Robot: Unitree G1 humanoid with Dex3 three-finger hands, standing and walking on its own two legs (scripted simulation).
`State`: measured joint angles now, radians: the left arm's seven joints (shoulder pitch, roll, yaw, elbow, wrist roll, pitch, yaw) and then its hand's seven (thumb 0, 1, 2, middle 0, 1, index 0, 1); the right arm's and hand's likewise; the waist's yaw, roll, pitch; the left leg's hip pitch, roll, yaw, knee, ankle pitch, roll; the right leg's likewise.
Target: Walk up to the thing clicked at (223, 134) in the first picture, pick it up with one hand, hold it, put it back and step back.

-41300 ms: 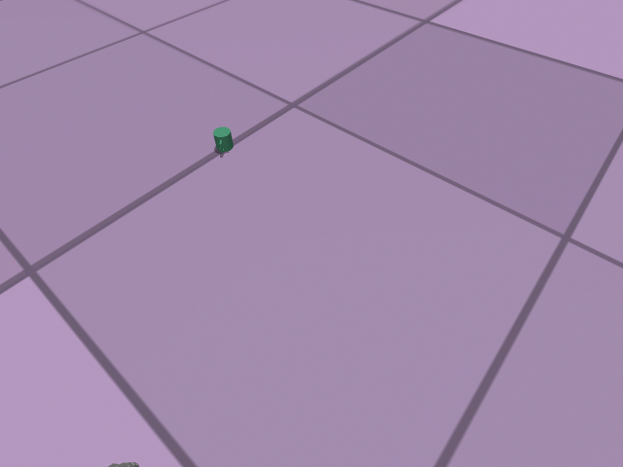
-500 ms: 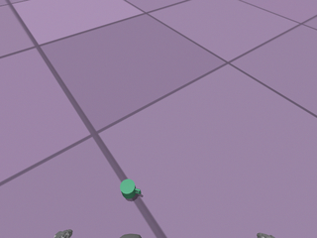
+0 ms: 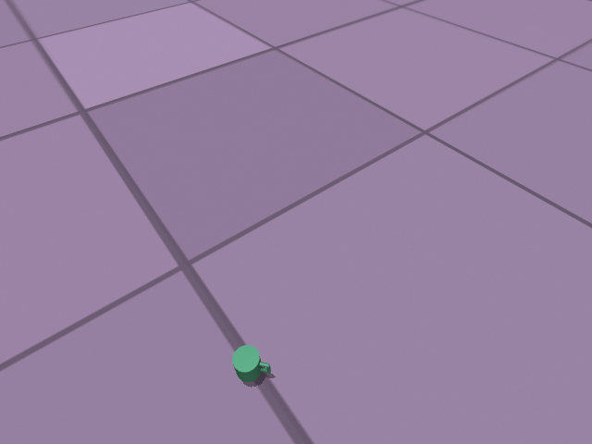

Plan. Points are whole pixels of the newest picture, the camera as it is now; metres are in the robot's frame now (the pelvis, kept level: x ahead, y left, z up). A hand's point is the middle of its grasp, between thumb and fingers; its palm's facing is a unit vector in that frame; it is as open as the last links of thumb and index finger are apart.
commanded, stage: stand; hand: left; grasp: from above
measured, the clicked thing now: (252, 364) +0.48 +0.19 -0.73
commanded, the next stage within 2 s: step back in 1.66 s
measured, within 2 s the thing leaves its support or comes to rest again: neither
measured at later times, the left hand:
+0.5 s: hand out of the picture +0.06 +0.22 -0.16, palm faces +0.01 -0.95 -0.32, open 7.4 cm
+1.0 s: hand out of the picture +0.09 +0.23 -0.16, palm faces +0.00 -0.95 -0.33, open 7.3 cm
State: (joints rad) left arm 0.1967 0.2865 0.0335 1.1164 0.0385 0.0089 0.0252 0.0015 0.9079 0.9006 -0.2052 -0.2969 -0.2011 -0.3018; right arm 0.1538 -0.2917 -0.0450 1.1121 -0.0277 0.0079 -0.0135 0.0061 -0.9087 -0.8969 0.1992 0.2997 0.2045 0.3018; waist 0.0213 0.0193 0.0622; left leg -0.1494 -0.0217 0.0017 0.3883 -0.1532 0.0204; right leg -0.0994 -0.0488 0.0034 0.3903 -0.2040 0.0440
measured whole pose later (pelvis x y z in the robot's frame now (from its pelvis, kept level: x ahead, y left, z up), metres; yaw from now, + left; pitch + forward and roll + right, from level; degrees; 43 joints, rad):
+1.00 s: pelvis +0.02 -0.01 +0.00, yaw -1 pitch -4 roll +0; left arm 0.12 0.30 0.03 1.14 0.02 0.00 0.01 0.00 0.91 0.90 -0.21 -0.30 -0.20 -0.30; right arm 0.11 -0.32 -0.02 1.15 -0.02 -0.01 -0.01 0.01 -0.91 -0.90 0.20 0.30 0.20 0.30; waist 0.00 0.01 0.06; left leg -0.12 0.00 0.00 0.34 -0.15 0.01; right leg -0.07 -0.03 0.01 0.32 -0.19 0.03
